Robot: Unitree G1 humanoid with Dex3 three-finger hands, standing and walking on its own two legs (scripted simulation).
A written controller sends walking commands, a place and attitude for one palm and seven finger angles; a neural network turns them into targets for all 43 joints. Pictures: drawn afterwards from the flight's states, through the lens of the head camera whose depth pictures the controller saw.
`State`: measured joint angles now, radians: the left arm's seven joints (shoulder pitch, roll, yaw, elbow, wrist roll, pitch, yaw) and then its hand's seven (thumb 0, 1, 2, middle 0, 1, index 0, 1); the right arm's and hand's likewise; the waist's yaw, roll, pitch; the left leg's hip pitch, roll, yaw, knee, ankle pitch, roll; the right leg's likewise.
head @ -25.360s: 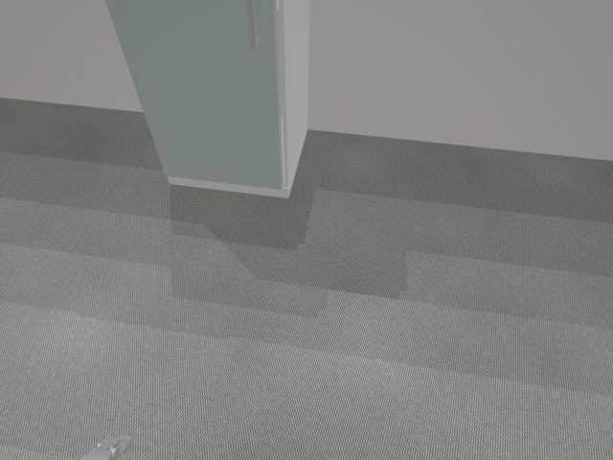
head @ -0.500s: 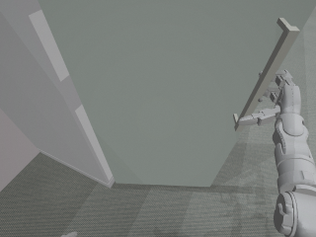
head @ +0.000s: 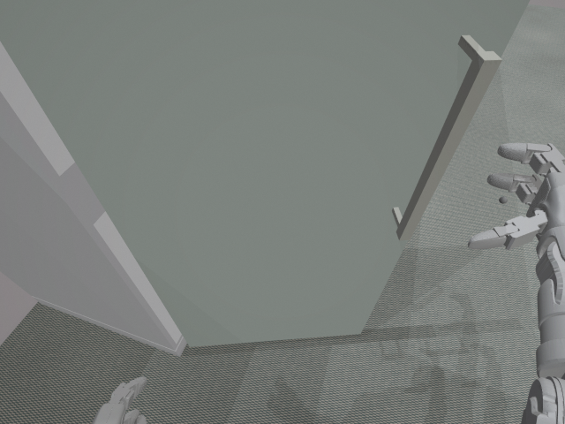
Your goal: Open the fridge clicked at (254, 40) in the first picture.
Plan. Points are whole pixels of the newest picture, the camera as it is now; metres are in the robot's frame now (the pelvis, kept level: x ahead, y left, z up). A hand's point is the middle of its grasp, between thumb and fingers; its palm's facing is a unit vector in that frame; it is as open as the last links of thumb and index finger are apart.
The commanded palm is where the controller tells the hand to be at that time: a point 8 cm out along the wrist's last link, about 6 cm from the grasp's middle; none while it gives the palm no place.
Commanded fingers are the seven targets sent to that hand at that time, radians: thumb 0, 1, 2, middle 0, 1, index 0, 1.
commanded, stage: slip the hand off the handle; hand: right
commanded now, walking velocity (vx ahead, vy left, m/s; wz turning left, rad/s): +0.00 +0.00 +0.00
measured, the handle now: (429, 158) +0.46 -0.18 +0.14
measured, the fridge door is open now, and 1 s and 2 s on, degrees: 67 67 67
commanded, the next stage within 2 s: draw the hand back to the body in 0.68 s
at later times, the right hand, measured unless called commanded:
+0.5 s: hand (524, 255) +0.32 -0.27 +0.12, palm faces +0.20 +0.97 -0.17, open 14.7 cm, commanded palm +0.28 -0.30 +0.13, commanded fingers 0.00 0.55 -0.20 0.25 1.15 0.25 1.15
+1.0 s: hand (538, 271) +0.28 -0.25 +0.15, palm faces +0.10 +1.00 -0.02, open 14.7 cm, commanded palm +0.23 -0.30 +0.14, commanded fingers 0.00 0.55 -0.20 0.25 1.15 0.25 1.15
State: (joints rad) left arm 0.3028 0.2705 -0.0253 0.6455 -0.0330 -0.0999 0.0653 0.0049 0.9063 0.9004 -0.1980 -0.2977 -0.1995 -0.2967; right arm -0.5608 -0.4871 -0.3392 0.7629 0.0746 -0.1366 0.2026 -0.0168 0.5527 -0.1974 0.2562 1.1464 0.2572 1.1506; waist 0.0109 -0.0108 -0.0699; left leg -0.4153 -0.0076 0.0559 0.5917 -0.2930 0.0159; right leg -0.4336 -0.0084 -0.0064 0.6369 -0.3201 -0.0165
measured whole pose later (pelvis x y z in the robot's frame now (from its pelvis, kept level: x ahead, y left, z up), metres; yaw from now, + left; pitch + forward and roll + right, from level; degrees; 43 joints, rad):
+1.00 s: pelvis -0.01 +0.01 +0.00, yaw +0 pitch +0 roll +1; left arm 0.25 0.27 -0.07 0.64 -0.05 -0.23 0.14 0.01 0.90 0.90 -0.20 -0.30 -0.20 -0.30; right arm -0.14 -0.40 -0.37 0.26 0.32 0.04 0.36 -0.02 0.55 -0.20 0.25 1.15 0.25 1.15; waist -0.05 -0.04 -0.06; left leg -0.29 -0.01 0.06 0.57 -0.28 0.03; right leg -0.30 -0.01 0.00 0.60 -0.30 0.00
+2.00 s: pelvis +0.01 +0.00 +0.02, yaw +0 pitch -5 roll +0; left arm 0.20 0.23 -0.03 0.66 0.02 -0.13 0.08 0.01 0.90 0.90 -0.20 -0.30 -0.20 -0.30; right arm 0.41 -0.36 -0.34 -0.33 0.07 -0.05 -0.08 0.00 -0.58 -0.75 0.22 0.48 0.22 0.48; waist -0.09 -0.04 0.01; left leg -0.06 0.00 0.04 0.38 -0.24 0.01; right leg -0.06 0.01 -0.02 0.40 -0.25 -0.02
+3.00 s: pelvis -0.05 -0.03 +0.01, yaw +1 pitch -1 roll +1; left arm 0.21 0.22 -0.01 0.54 0.00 -0.04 0.10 0.01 0.91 0.90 -0.20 -0.30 -0.20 -0.30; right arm 0.51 -0.43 -0.43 -0.47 0.02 -0.18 -0.12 0.01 -0.88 -0.90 0.22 0.30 0.22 0.30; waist -0.03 0.01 0.02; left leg -0.31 0.03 0.01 0.52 -0.19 -0.03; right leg -0.31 0.03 -0.05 0.54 -0.21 -0.07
